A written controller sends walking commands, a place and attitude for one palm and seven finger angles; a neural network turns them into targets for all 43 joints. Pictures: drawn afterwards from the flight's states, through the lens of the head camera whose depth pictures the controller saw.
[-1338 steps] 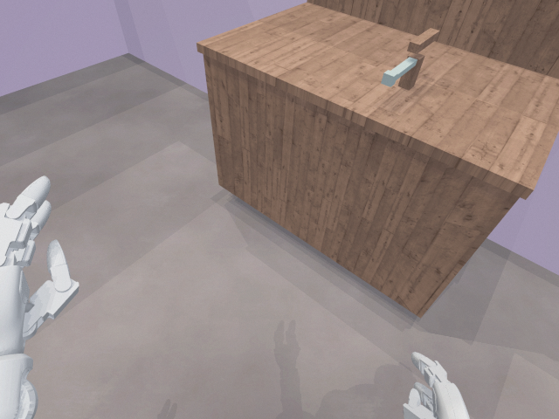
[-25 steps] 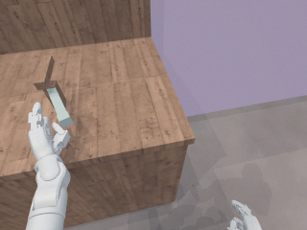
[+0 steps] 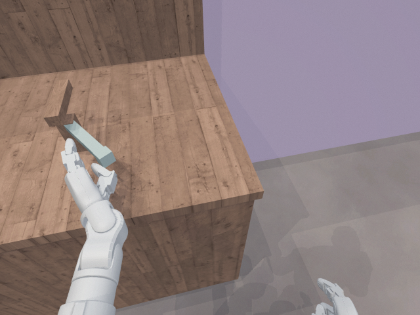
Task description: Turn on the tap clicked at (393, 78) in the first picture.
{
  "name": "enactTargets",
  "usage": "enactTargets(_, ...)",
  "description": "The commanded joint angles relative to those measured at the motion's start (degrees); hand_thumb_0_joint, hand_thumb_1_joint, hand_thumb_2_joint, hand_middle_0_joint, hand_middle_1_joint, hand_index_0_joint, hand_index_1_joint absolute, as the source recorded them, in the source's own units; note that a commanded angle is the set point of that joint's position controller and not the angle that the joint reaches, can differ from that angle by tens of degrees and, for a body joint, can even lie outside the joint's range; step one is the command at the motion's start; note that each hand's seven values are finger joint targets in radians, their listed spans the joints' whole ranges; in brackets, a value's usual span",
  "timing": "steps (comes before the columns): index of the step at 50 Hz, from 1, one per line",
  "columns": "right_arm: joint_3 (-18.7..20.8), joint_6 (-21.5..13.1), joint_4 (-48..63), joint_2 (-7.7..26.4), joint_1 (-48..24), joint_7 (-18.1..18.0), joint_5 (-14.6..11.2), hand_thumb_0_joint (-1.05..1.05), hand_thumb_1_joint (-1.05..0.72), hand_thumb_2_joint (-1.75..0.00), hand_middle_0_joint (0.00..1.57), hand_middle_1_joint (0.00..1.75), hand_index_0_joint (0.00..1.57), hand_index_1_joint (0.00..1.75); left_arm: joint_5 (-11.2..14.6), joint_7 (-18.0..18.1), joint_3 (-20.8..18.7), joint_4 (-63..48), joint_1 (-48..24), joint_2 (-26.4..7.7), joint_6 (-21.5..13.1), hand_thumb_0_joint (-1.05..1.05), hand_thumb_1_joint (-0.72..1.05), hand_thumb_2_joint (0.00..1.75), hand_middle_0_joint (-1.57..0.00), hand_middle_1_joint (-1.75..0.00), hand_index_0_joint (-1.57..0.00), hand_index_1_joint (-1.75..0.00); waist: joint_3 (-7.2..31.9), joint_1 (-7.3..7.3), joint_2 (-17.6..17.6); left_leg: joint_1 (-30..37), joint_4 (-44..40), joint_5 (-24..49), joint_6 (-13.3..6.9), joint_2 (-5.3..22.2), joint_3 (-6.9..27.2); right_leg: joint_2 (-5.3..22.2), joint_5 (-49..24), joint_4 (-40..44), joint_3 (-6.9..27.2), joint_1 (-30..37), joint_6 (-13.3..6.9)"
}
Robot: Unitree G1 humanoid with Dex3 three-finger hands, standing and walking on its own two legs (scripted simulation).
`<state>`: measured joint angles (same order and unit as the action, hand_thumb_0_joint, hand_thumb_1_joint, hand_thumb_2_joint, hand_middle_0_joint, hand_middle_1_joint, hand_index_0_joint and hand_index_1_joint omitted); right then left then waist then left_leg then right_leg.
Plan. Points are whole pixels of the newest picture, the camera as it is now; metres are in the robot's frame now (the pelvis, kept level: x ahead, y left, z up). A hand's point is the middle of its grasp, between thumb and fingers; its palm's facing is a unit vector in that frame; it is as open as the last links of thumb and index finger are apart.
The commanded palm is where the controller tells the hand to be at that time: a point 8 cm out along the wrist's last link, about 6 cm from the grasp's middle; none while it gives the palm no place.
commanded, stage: push the lever round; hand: left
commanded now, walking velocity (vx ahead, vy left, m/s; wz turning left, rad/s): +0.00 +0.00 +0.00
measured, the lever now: (104, 157) +0.39 +0.24 +0.10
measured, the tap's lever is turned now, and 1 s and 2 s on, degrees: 35 56 73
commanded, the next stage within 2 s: lift the hand up off the lever in 1.36 s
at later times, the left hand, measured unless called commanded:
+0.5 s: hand (128, 169) +0.36 +0.19 +0.09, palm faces +0.72 -0.69 -0.07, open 7.6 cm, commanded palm +0.31 +0.21 +0.09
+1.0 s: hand (147, 153) +0.40 +0.16 +0.09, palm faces +0.78 -0.62 -0.11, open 7.6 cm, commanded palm +0.36 +0.18 +0.09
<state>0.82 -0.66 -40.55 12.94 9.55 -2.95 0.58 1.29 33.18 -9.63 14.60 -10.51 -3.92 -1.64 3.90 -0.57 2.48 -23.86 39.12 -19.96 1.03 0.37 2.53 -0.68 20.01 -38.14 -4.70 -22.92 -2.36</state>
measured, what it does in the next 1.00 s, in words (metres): stands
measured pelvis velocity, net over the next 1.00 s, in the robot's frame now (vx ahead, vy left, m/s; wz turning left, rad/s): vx -0.01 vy -0.01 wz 0.01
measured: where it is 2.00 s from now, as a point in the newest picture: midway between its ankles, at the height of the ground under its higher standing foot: outside the picture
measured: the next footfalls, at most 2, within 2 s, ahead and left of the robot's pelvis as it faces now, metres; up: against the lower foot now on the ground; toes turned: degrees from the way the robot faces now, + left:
none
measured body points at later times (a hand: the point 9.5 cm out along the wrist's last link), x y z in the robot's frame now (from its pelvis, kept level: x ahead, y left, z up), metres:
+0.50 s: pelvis -0.01 +0.00 +0.00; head +0.00 -0.01 +0.45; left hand +0.32 +0.22 +0.10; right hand +0.17 -0.23 -0.11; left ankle +0.00 +0.13 -0.72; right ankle +0.00 -0.09 -0.72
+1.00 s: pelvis -0.01 -0.01 -0.01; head +0.01 -0.02 +0.44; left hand +0.36 +0.19 +0.10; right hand +0.12 -0.24 -0.13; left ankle +0.00 +0.13 -0.72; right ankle +0.00 -0.09 -0.72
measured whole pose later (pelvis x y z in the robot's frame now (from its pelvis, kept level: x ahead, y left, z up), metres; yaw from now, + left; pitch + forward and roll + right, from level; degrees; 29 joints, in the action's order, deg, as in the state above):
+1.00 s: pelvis -0.01 -0.01 -0.01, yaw +0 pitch +8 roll +0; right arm 2.1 3.3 -45.2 10.9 8.5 0.4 4.3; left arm -5.1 53.1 -12.6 36.5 -33.8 3.0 1.7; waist 5.9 1.5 2.2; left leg -29.5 41.4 -19.5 1.7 0.7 3.3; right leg -0.9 19.7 -40.4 -5.5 -28.4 -3.0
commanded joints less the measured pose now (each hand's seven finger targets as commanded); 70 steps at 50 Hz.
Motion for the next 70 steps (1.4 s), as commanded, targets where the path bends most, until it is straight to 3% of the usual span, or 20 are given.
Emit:
enactTargets(1,2.0,-2.1,8.2,6.3,-6.2,-0.5,0.3,0.00,-0.90,-0.90,0.20,0.30,0.20,0.30,-2.3,2.2,0.3,-13.4,-17.2,-6.0,-3.0,0.00,0.90,0.90,-0.15,-0.15,-0.15,-0.15,14.9,-0.11,-3.6,5.0,-3.8,17.0,-1.4,-0.9,-0.9,1.4,-18.7,5.3,2.4,8.5,0.9)
enactTargets(7,2.1,-0.9,7.5,5.8,-7.2,-0.4,0.7,0.00,-0.90,-0.90,0.20,0.30,0.20,0.30,-3.4,4.8,-0.2,-13.3,-18.9,-5.5,-1.7,0.00,0.90,0.90,-0.15,-0.15,-0.15,-0.15,13.6,-0.18,-3.3,5.3,-4.2,17.4,-1.3,-0.8,-0.8,1.5,-18.3,5.8,2.3,8.4,0.7)
enactTargets(15,2.0,-0.7,6.8,5.0,-8.8,-0.1,1.0,0.00,-0.90,-0.90,0.20,0.30,0.20,0.30,-4.5,7.7,4.4,-11.7,-24.5,-0.4,-1.4,0.00,0.90,0.90,-0.15,-0.15,-0.15,-0.15,14.0,0.72,-2.9,5.8,-4.0,15.3,-1.1,-0.8,-0.9,1.6,-14.8,6.3,2.2,6.6,0.6)
enactTargets(17,2.1,-0.4,5.8,5.1,-8.7,-0.2,1.2,0.00,-0.90,-0.90,0.20,0.30,0.20,0.30,-4.8,8.6,2.7,-9.4,-25.8,-1.9,-0.9,0.00,0.90,0.90,-0.15,-0.15,-0.15,-0.15,13.2,0.79,-3.3,5.3,-4.3,14.3,-1.0,-0.7,-0.5,1.4,-13.1,6.6,2.0,6.2,0.5)
enactTargets(21,2.1,-0.2,5.8,4.6,-8.9,0.2,1.6,0.00,-0.90,-0.90,0.20,0.30,0.20,0.30,-5.3,10.1,4.6,-8.2,-29.3,0.9,-1.0,0.00,0.90,0.90,-0.15,-0.15,-0.15,-0.15,15.4,0.89,-3.1,5.7,-3.6,15.7,-0.8,-0.8,-0.8,1.7,-15.1,5.9,1.9,6.4,0.4)
enactTargets(22,2.3,0.0,5.3,4.8,-8.5,0.1,1.7,0.00,-0.90,-0.90,0.20,0.30,0.20,0.30,-5.5,10.7,1.9,-7.4,-28.6,-1.4,-0.8,0.00,0.90,0.90,-0.15,-0.15,-0.15,-0.15,15.9,0.40,-2.9,5.8,-3.8,16.1,-0.5,-0.6,-0.4,1.5,-14.6,5.9,1.8,6.8,0.2)
enactTargets(23,2.1,0.0,5.7,4.5,-8.8,0.4,1.7,0.00,-0.90,-0.90,0.20,0.30,0.20,0.30,-5.6,10.8,4.9,-7.6,-30.1,1.7,-0.8,0.00,0.90,0.90,-0.15,-0.15,-0.15,-0.15,16.2,0.83,-2.3,6.0,-3.7,16.5,-0.5,-0.7,-0.7,1.7,-15.2,5.5,1.7,6.3,0.4)
enactTargets(27,2.4,0.7,4.9,4.6,-8.7,0.8,2.1,0.00,-0.90,-0.90,0.20,0.30,0.20,0.30,-6.0,12.7,1.6,-4.1,-30.6,-0.6,-0.2,0.00,0.90,0.90,-0.15,-0.15,-0.15,-0.15,15.9,0.15,-3.0,4.0,-3.5,15.4,-0.4,-0.7,-0.6,1.5,-14.1,5.6,1.7,6.4,0.2)
enactTargets(31,2.3,0.7,4.8,4.2,-8.7,1.2,2.4,0.00,-0.90,-0.90,0.20,0.30,0.20,0.30,-6.5,14.5,3.4,-1.5,-35.4,2.2,-0.2,0.00,0.90,0.90,-0.15,-0.15,-0.15,-0.15,15.8,1.17,-4.0,3.6,-2.9,14.1,-0.7,-0.6,-1.0,1.7,-12.7,5.7,1.6,5.0,0.4)
enactTargets(32,2.5,0.9,4.2,4.6,-8.3,1.1,2.5,0.00,-0.90,-0.90,0.20,0.30,0.20,0.30,-6.8,15.1,1.0,-1.0,-35.6,-0.1,-0.1,0.00,0.90,0.90,-0.15,-0.15,-0.15,-0.15,16.0,0.94,-4.6,3.4,-3.2,14.2,-0.6,-0.6,-0.6,1.4,-12.3,5.7,1.5,5.3,0.3)
enactTargets(35,2.3,0.8,4.1,4.1,-8.5,1.6,2.6,0.00,-0.90,-0.90,0.20,0.30,0.20,0.30,-7.2,15.9,4.1,1.5,-39.7,3.5,0.1,0.00,0.90,0.90,-0.15,-0.15,-0.15,-0.15,15.2,1.79,-4.1,2.6,-2.7,12.5,-0.7,-0.7,-0.9,1.5,-10.5,5.7,1.5,3.4,0.4)
enactTargets(37,2.6,1.1,3.3,4.5,-8.0,1.5,2.8,0.00,-0.90,-0.90,0.20,0.30,0.20,0.30,-7.4,17.0,-0.1,3.3,-39.7,-0.2,0.2,0.00,0.90,0.90,-0.15,-0.15,-0.15,-0.15,15.4,1.15,-3.9,1.7,-2.9,11.7,-0.6,-0.7,-0.8,1.3,-9.6,6.0,1.8,4.0,0.4)
enactTargets(46,2.7,1.5,2.7,4.2,-6.1,2.6,3.7,0.00,-0.90,-0.90,0.20,0.30,0.20,0.30,-8.5,19.8,-0.5,9.5,-46.7,1.8,0.6,0.00,0.90,0.90,-0.15,-0.15,-0.15,-0.15,18.6,2.42,-4.8,-0.1,-1.2,12.3,-0.9,-0.8,-1.3,1.7,-11.8,4.8,1.7,3.5,0.7)
enactTargets(47,2.9,1.5,2.0,4.6,-5.6,2.6,3.9,0.00,-0.90,-0.90,0.20,0.30,0.20,0.30,-8.8,20.4,-3.2,10.7,-46.3,-0.6,0.7,0.00,0.90,0.90,-0.15,-0.15,-0.15,-0.15,18.3,1.89,-4.1,-0.3,-1.4,12.3,-0.8,-0.9,-1.1,1.3,-11.4,4.7,1.5,3.2,0.6)
enactTargets(51,2.7,1.5,2.1,4.5,-4.8,3.1,4.0,0.00,-0.90,-0.90,0.20,0.30,0.20,0.30,-9.0,20.8,-2.3,13.6,-50.6,0.6,0.4,0.00,0.90,0.90,-0.15,-0.15,-0.15,-0.15,18.0,3.24,-6.1,-2.1,-0.9,9.8,-1.3,-1.1,-1.7,1.8,-9.6,5.3,2.1,2.3,1.2)
enactTargets(52,3.0,1.5,1.4,4.9,-4.5,2.9,4.1,0.00,-0.90,-0.90,0.20,0.30,0.20,0.30,-9.3,21.0,-5.2,15.5,-49.8,-2.4,0.5,0.00,0.90,0.90,-0.15,-0.15,-0.15,-0.15,17.1,2.81,-6.1,-2.8,-1.3,8.8,-1.3,-1.0,-1.4,1.6,-7.9,5.7,2.1,2.1,1.1)
enactTargets(54,2.8,1.7,1.7,4.7,-3.9,3.0,4.0,0.00,-0.90,-0.90,0.20,0.30,0.20,0.30,-9.5,21.0,-4.6,15.8,-52.6,-2.1,-0.1,0.00,0.90,0.90,-0.15,-0.15,-0.15,-0.15,17.8,3.57,-6.0,-2.7,-1.0,8.6,-1.6,-1.0,-1.8,2.0,-8.3,5.7,2.5,2.2,1.4)
enactTargets(62,3.6,2.5,1.5,5.3,-0.5,3.2,4.5,0.00,-0.90,-0.90,0.20,0.30,0.20,0.30,-9.7,21.0,-9.8,19.3,-50.7,-5.7,-0.3,0.00,0.90,0.90,-0.15,-0.15,-0.15,-0.15,21.5,3.07,-6.1,-3.5,-0.3,13.7,-1.5,-1.2,-2.2,2.3,-19.5,3.7,2.6,5.7,2.0)
enactTargets(65,3.6,2.6,2.1,5.1,0.8,3.9,4.6,0.00,-0.90,-0.90,0.20,0.30,0.20,0.30,-9.8,20.8,-7.8,18.6,-51.2,-3.2,-0.5,0.00,0.90,0.90,-0.15,-0.15,-0.15,-0.15,22.4,3.58,-5.7,-2.2,-0.1,16.3,-1.4,-1.1,-2.5,2.2,-22.6,2.9,2.0,5.6,2.0)
enactTargets(70,3.7,2.7,2.1,5.5,1.6,4.1,4.4,0.00,-0.90,-0.90,0.20,0.30,0.20,0.30,-9.7,20.5,-8.8,19.2,-51.7,-4.3,-0.5,0.00,0.90,0.90,-0.15,-0.15,-0.15,-0.15,20.7,4.10,-7.6,-3.3,-0.4,15.8,-1.7,-1.2,-2.7,2.4,-24.0,3.6,2.3,6.3,2.4)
